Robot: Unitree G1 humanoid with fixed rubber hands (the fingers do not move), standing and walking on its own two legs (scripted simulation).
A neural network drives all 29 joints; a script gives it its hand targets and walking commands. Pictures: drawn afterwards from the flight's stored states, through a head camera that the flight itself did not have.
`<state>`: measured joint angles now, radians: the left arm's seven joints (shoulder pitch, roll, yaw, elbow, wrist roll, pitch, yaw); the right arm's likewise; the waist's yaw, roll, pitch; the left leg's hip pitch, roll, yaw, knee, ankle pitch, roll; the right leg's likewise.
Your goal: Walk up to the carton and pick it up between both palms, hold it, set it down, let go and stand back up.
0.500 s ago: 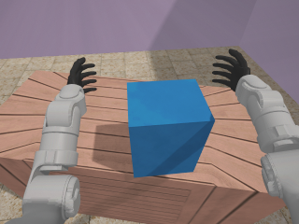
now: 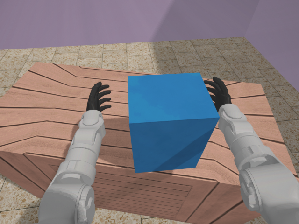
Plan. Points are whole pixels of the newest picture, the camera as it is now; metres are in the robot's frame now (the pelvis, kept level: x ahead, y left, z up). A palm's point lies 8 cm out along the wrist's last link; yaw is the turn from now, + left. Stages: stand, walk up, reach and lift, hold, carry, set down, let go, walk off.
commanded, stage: reach and lift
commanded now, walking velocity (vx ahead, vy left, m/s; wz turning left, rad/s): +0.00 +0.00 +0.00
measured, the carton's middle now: (164, 126) +0.41 +0.01 +0.02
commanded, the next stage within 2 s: none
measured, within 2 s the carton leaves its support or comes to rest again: neither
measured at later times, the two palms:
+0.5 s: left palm (103, 115) +0.39 +0.19 +0.07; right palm (218, 110) +0.44 -0.14 +0.08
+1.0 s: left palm (110, 115) +0.39 +0.17 +0.07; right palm (213, 111) +0.43 -0.12 +0.08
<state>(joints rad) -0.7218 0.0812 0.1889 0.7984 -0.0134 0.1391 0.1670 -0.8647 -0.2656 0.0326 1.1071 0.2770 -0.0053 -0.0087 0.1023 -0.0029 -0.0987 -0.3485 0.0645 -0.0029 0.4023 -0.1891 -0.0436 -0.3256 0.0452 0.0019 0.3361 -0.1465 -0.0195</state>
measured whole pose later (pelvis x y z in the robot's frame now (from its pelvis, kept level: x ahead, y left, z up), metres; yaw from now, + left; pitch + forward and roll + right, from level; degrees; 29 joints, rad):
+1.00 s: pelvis +0.00 +0.00 +0.00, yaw -1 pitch +10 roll -1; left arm -0.74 -0.07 0.36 0.91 0.19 -0.09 0.20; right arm -0.87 -0.12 -0.18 1.17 0.02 -0.12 -0.05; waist 0.10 -0.02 -0.10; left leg -0.37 0.07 0.01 0.39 -0.18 -0.04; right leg -0.37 0.05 0.02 0.34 -0.14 -0.02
